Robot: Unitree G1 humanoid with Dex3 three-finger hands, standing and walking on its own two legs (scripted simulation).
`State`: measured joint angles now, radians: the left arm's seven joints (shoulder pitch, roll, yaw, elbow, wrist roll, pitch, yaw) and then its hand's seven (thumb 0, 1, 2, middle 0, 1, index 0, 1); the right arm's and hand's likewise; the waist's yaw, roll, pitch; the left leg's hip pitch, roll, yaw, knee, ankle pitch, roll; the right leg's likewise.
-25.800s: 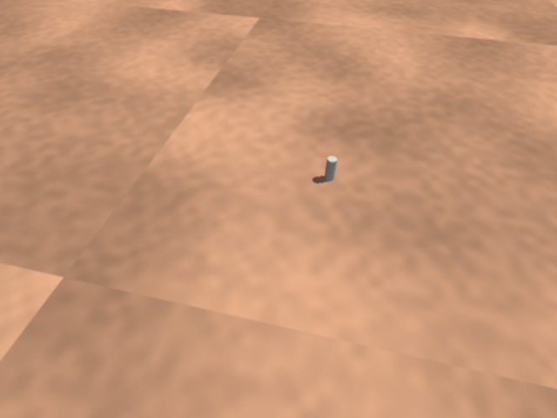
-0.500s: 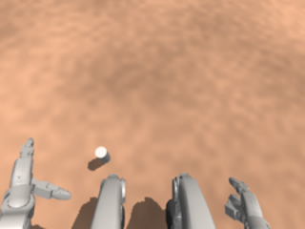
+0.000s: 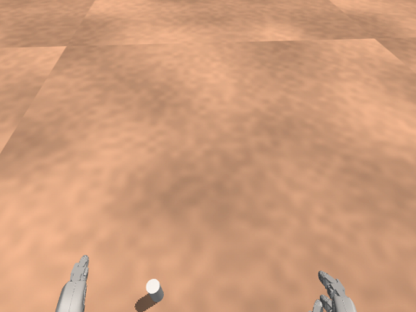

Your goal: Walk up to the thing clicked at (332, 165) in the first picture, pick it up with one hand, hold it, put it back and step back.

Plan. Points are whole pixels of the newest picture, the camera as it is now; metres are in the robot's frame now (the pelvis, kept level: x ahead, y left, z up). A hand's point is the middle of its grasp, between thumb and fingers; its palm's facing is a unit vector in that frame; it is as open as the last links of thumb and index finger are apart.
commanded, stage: home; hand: left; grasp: from the side
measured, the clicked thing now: (155, 290) +0.35 +0.20 -0.64
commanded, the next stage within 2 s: stand in 1.72 s
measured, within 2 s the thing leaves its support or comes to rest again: neither
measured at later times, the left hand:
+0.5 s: hand out of the picture +0.15 +0.18 -0.04, palm faces +0.12 -0.95 -0.30, open 17.6 cm
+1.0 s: hand out of the picture +0.15 +0.17 -0.04, palm faces +0.11 -0.95 -0.29, open 17.6 cm
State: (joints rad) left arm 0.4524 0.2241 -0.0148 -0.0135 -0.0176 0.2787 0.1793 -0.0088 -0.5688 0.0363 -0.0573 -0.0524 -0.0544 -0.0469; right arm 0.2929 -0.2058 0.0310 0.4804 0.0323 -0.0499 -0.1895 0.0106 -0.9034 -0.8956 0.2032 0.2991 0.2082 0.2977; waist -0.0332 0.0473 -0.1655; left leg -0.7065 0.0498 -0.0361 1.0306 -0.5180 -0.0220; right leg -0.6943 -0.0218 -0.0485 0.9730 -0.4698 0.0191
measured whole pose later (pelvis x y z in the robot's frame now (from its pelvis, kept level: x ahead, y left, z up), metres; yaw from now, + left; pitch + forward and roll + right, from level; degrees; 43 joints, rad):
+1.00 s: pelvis -0.02 -0.01 +0.01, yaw +0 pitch +7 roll -1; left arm 0.45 0.20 -0.01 0.03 -0.01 0.25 0.14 -0.01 -0.58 0.03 -0.05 -0.05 -0.05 -0.05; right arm 0.28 -0.21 0.03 0.52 0.01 -0.14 -0.18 0.01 -0.91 -0.89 0.20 0.30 0.21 0.30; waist -0.02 0.03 -0.09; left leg -0.61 0.05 -0.04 0.95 -0.46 -0.03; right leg -0.60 -0.02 -0.05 0.91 -0.42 0.01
